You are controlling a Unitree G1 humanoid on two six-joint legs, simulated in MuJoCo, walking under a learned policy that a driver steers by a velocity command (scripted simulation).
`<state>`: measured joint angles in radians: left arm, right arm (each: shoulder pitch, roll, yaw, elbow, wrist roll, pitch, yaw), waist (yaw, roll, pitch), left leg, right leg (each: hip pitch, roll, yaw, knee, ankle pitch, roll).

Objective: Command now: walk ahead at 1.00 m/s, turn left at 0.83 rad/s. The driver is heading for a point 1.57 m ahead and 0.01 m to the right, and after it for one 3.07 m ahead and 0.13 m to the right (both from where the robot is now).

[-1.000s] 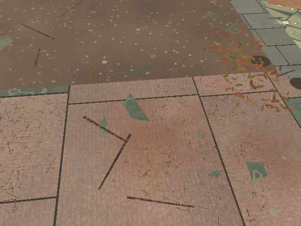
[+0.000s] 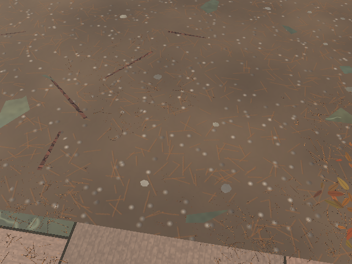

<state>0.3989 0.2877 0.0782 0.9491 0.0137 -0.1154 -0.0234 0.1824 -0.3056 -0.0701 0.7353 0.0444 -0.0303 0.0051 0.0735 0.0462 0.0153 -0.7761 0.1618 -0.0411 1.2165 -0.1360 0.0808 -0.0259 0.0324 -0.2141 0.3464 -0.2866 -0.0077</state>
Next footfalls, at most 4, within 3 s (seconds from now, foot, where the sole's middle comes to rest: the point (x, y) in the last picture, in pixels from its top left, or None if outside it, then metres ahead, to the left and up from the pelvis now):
0.22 left None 0.40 0.11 -0.77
0.68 right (176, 197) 0.82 0.07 -0.77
1.16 left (141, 175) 0.92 0.24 -0.77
1.58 right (178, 212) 0.75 0.06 -0.77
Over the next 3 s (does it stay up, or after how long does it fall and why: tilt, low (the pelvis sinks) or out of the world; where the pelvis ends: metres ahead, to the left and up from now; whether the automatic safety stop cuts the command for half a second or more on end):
stays up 1.54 0.23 -0.01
